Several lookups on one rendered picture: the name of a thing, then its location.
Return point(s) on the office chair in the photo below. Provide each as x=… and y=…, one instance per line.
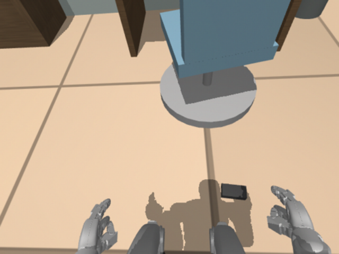
x=211, y=41

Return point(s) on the right robot arm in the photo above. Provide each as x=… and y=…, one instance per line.
x=308, y=241

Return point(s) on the left robot hand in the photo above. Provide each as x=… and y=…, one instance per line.
x=91, y=234

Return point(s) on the right robot hand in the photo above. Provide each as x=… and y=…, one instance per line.
x=284, y=221

